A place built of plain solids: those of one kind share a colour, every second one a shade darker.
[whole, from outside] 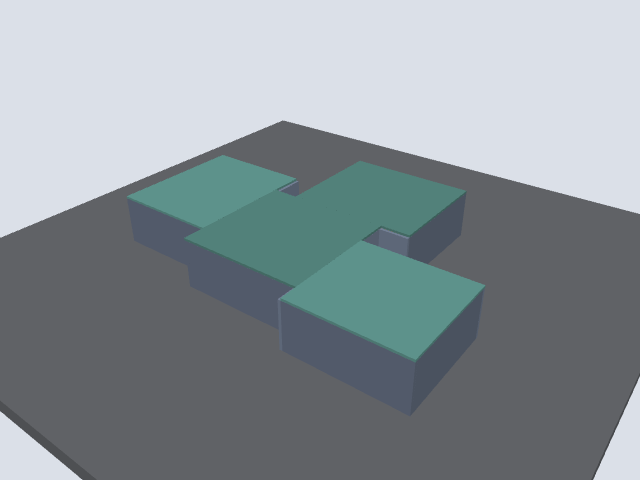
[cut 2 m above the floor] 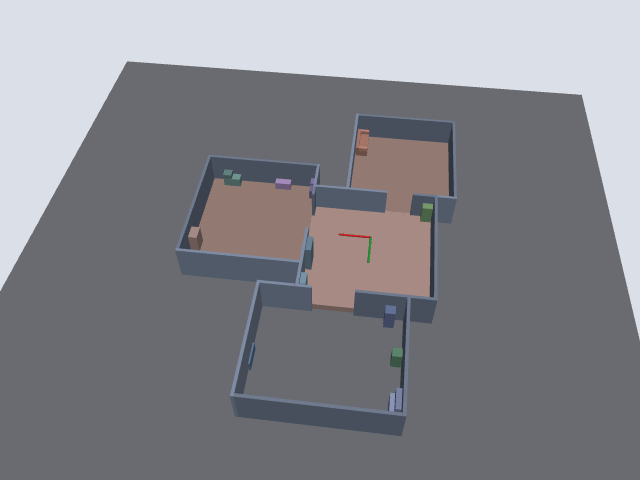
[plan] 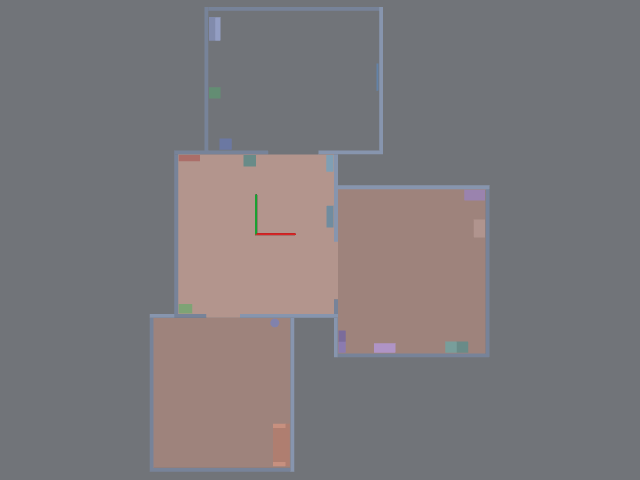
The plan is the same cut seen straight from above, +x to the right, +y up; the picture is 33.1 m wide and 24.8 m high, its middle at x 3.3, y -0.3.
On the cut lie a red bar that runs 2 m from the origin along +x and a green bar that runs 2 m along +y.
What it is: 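One storey of an old house, long lived in; a hub and three side rooms behind broad openings; a side room's floor lies below the hub's by a bare drop, by one riser or not at all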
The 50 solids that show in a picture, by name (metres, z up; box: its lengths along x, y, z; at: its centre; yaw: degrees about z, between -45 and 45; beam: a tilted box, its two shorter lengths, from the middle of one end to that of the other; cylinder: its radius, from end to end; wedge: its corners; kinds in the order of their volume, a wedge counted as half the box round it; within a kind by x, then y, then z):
{
 "floor_1": {"box": [7.07, 7.75, 0.55], "at": [-1.77, -8.2, 0.23]},
 "floor_2": {"box": [1.74, 0.2, 0.55], "at": [-1.71, -4.22, 0.23]},
 "floor_3": {"box": [8.05, 8.25, 0.55], "at": [0.0, 0.0, 0.23]},
 "floor_4": {"box": [0.2, 2.97, 0.44], "at": [4.13, -1.88, 0.17]},
 "floor_5": {"box": [7.63, 8.49, 0.44], "at": [8.04, -1.92, 0.17]},
 "wall_1": {"box": [0.2, 7.95, 3.4], "at": [-5.4, -8.3, 1.65]},
 "wall_2": {"box": [1.28, 0.2, 3.4], "at": [-4.86, -4.22, 1.65]},
 "wall_3": {"box": [0.2, 8.25, 3.4], "at": [-4.13, 0.0, 1.65]},
 "wall_4": {"box": [1.65, 0.2, 3.4], "at": [-3.4, -4.22, 1.65]},
 "wall_5": {"box": [0.2, 7.42, 3.4], "at": [-2.57, 8.04, 1.65]},
 "wall_6": {"box": [4.85, 0.2, 3.4], "at": [-1.8, 4.22, 1.65]},
 "wall_7": {"box": [7.07, 0.2, 3.4], "at": [-1.77, -12.17, 1.65]},
 "wall_8": {"box": [5.06, 0.2, 3.4], "at": [1.7, -4.22, 1.65]},
 "wall_9": {"box": [0.2, 7.95, 3.4], "at": [1.87, -8.3, 1.65]},
 "wall_10": {"box": [8.83, 0.2, 3.4], "at": [1.95, 11.65, 1.65]},
 "wall_11": {"box": [1.0, 0.2, 3.4], "at": [3.73, 4.22, 1.65]},
 "wall_12": {"box": [0.2, 2.04, 3.4], "at": [4.13, -5.34, 1.65]},
 "wall_13": {"box": [0.2, 0.76, 3.4], "at": [4.13, -3.75, 1.65]},
 "wall_14": {"box": [0.2, 4.52, 3.4], "at": [4.13, 1.86, 1.65]},
 "wall_15": {"box": [2.33, 0.2, 3.4], "at": [5.39, 4.22, 1.65]},
 "wall_16": {"box": [0.2, 7.42, 3.4], "at": [6.46, 8.04, 1.65]},
 "wall_17": {"box": [7.83, 0.2, 3.4], "at": [8.14, -6.26, 1.65]},
 "wall_18": {"box": [7.83, 0.2, 3.4], "at": [8.14, 2.43, 1.65]},
 "wall_19": {"box": [0.2, 8.49, 3.4], "at": [11.96, -1.92, 1.65]},
 "roof_1": {"box": [7.47, 7.95, 0.16], "at": [-1.77, -8.3, 3.43]},
 "roof_2": {"box": [8.45, 8.65, 0.16], "at": [0.0, 0.0, 3.43]},
 "roof_3": {"box": [9.23, 7.42, 0.16], "at": [1.95, 8.04, 3.43]},
 "roof_4": {"box": [7.83, 8.89, 0.16], "at": [8.14, -1.92, 3.43]},
 "coat_rack_1": {"box": [0.37, 1.13, 2.05], "at": [3.81, 0.91, 1.53]},
 "coat_rack_2": {"box": [0.37, 0.86, 2.01], "at": [3.81, 3.66, 1.51]},
 "kitchen_run_1": {"box": [0.33, 1.23, 2.17], "at": [-2.27, 10.6, 1.03]},
 "kitchen_run_2": {"box": [0.27, 1.23, 1.51], "at": [-1.97, 10.6, 0.7]},
 "sofa_1": {"box": [0.65, 0.22, 0.74], "at": [1.19, -11.88, 0.87]},
 "sofa_2": {"box": [0.65, 1.97, 0.46], "at": [1.19, -10.78, 0.73]},
 "sofa_3": {"box": [0.65, 0.22, 0.28], "at": [1.19, -9.9, 1.1]},
 "sofa_4": {"box": [0.22, 2.2, 0.77], "at": [1.63, -10.89, 0.89]},
 "carton_stack_1": {"box": [0.65, 0.59, 1.02], "at": [-0.33, 3.79, 1.01]},
 "carton_stack_2": {"box": [1.19, 0.59, 0.67], "at": [10.37, -5.84, 0.73]},
 "carton_stack_3": {"box": [0.6, 0.59, 0.35], "at": [10.66, -5.84, 1.24]},
 "chest_drawers_1": {"box": [0.58, 0.93, 1.38], "at": [11.53, 0.3, 1.08]},
 "trunk_1": {"box": [1.11, 0.5, 0.57], "at": [6.64, -5.88, 0.68]},
 "trunk_2": {"box": [1.08, 0.55, 0.69], "at": [11.29, 2.02, 0.74]},
 "fridge_1": {"box": [0.64, 0.59, 1.6], "at": [-1.58, 4.65, 0.75]},
 "pet_corner_1": {"box": [0.7, 0.49, 1.35], "at": [-3.65, -3.85, 1.18]},
 "cooker_1": {"box": [0.6, 0.58, 1.27], "at": [-2.13, 7.3, 0.59]},
 "bookcase_1": {"box": [1.09, 0.32, 1.09], "at": [-3.45, 3.93, 1.05]},
 "crate_stack_1": {"box": [0.38, 0.58, 0.18], "at": [4.45, -5.84, 1.21]},
 "crate_stack_2": {"box": [0.38, 1.15, 0.73], "at": [4.45, -5.55, 0.75]},
 "radiator_1": {"box": [0.11, 1.41, 0.81], "at": [6.27, 8.12, 0.35]},
 "floor_lamp_round_1": {"cylinder": 0.23, "from": [0.96, -4.59, 1.72], "to": [0.96, -4.59, 2.01]}
}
